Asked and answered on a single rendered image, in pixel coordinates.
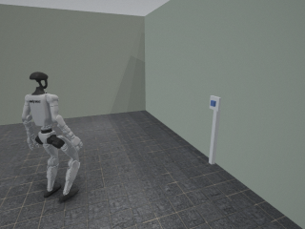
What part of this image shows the robot left thigh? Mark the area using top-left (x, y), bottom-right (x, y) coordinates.
top-left (35, 135), bottom-right (59, 167)

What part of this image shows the robot left upper arm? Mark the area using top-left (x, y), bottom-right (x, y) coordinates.
top-left (22, 94), bottom-right (32, 121)

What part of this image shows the button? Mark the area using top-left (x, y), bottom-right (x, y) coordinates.
top-left (210, 100), bottom-right (216, 107)

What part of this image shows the left robot forearm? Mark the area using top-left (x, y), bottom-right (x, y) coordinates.
top-left (22, 118), bottom-right (34, 137)

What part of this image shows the right robot forearm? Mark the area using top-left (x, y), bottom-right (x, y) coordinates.
top-left (56, 115), bottom-right (75, 140)

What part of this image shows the right robot hand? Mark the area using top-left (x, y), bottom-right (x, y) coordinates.
top-left (71, 136), bottom-right (83, 153)

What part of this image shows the robot right thigh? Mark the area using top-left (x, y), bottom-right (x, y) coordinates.
top-left (50, 135), bottom-right (79, 167)

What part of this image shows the panel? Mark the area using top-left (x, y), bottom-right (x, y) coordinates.
top-left (209, 95), bottom-right (221, 165)

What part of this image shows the left robot hand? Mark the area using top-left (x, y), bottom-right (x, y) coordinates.
top-left (27, 135), bottom-right (39, 151)

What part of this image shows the robot right upper arm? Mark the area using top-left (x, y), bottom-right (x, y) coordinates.
top-left (46, 94), bottom-right (60, 123)

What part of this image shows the robot thigh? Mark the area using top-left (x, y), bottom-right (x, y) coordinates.
top-left (50, 135), bottom-right (79, 167)
top-left (35, 135), bottom-right (59, 167)

